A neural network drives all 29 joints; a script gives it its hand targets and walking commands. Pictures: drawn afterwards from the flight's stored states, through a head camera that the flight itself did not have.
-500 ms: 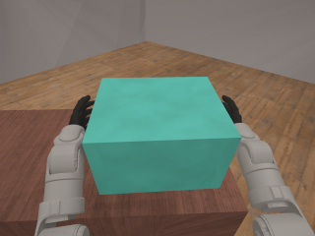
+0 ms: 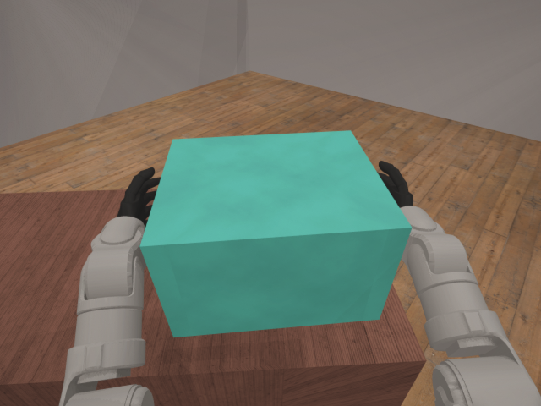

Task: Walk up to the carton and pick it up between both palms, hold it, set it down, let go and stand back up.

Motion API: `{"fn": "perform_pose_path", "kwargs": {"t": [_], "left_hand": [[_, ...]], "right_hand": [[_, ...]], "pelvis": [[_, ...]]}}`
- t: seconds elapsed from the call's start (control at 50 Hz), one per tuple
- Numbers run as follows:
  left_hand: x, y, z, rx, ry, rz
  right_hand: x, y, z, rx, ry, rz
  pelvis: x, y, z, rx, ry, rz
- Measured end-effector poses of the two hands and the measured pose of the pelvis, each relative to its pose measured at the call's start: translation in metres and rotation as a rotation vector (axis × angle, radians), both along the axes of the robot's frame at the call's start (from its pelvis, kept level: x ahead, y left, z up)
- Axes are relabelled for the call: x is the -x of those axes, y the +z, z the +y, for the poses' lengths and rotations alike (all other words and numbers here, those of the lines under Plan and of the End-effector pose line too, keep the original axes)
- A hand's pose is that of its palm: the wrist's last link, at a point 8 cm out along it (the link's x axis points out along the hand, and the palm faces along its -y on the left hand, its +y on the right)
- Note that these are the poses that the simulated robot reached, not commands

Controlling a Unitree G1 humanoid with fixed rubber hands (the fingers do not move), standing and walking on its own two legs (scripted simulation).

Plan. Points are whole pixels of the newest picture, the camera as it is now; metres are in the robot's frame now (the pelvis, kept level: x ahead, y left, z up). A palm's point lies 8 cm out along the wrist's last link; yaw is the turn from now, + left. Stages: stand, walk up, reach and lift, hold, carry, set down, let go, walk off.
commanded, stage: hold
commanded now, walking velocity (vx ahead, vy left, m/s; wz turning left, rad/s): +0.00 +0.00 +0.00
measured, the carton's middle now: (270, 224) +0.36 +0.00 +0.16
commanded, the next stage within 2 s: set down in 1.86 s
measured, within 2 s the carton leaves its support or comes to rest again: neither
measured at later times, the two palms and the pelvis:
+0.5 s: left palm (125, 202) +0.35 +0.19 +0.22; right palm (401, 194) +0.36 -0.18 +0.21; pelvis +0.00 +0.00 +0.00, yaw +0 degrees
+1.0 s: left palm (134, 225) +0.36 +0.20 +0.18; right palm (395, 217) +0.36 -0.18 +0.17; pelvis +0.00 +0.00 +0.00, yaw +0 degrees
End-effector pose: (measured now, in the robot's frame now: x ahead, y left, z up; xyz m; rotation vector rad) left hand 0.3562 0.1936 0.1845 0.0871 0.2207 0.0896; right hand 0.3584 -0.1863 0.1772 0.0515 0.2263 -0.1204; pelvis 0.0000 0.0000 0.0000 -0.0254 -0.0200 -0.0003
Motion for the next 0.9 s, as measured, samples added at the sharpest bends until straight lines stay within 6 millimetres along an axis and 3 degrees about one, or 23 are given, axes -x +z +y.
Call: {"fn": "perform_pose_path", "kwargs": {"t": [0.08, 0.2, 0.24, 0.32, 0.36, 0.4, 0.5, 0.54, 0.64, 0.68, 0.72, 0.82, 0.9], "left_hand": [[0.000, -0.005, 0.002, 0.013, 0.004, 0.011], [0.005, 0.032, 0.000, -0.004, 0.005, -0.145], [0.003, 0.026, 0.000, 0.003, 0.004, -0.113], [-0.001, -0.005, 0.001, 0.016, 0.003, 0.020], [-0.002, -0.010, 0.003, 0.022, 0.007, 0.034], [-0.001, -0.001, 0.004, 0.021, 0.011, -0.011], [0.004, 0.037, 0.001, -0.004, 0.010, -0.166], [0.003, 0.033, -0.002, -0.001, 0.004, -0.143], [-0.001, -0.005, -0.005, 0.014, -0.008, 0.028], [-0.002, -0.009, -0.004, 0.017, -0.006, 0.040], [-0.002, 0.001, -0.003, 0.015, -0.001, -0.001], [0.003, 0.034, -0.002, -0.005, 0.002, -0.152], [0.001, 0.016, -0.001, 0.011, 0.002, -0.074]], "right_hand": [[0.002, -0.007, 0.002, 0.002, -0.003, 0.012], [0.004, 0.030, 0.001, 0.012, -0.001, -0.146], [0.002, 0.026, 0.000, 0.019, 0.001, -0.115], [-0.001, -0.002, 0.001, 0.021, 0.008, 0.018], [-0.002, -0.009, 0.003, 0.017, 0.007, 0.033], [-0.001, -0.003, 0.004, 0.008, 0.005, -0.010], [0.002, 0.033, 0.002, 0.009, 0.003, -0.170], [0.002, 0.032, -0.002, 0.017, 0.001, -0.147], [0.003, -0.005, -0.005, 0.014, -0.002, 0.024], [0.003, -0.013, -0.004, 0.005, -0.005, 0.037], [0.003, -0.008, -0.002, -0.006, -0.008, -0.003], [0.003, 0.030, -0.001, 0.011, -0.004, -0.158], [0.001, 0.020, -0.002, 0.029, 0.007, -0.079]], "pelvis": [[0.000, 0.000, 0.000, 0.000, 0.000, 0.000], [0.000, 0.000, 0.000, 0.000, 0.000, 0.000], [0.001, 0.000, 0.000, 0.000, 0.000, -0.004], [0.001, 0.000, 0.000, -0.001, -0.001, -0.004], [0.001, 0.000, 0.000, -0.001, -0.001, -0.003], [-0.001, 0.000, 0.000, -0.001, -0.002, -0.001], [-0.001, 0.000, 0.000, -0.001, -0.002, 0.000], [0.000, 0.000, 0.000, -0.001, -0.002, -0.006], [0.002, 0.000, -0.001, -0.002, -0.003, -0.010], [0.001, 0.000, -0.001, -0.002, -0.003, -0.010], [0.000, 0.000, -0.001, -0.002, -0.004, -0.008], [0.000, 0.000, -0.001, -0.003, -0.004, -0.007], [0.001, 0.000, -0.001, -0.003, -0.004, -0.014]]}}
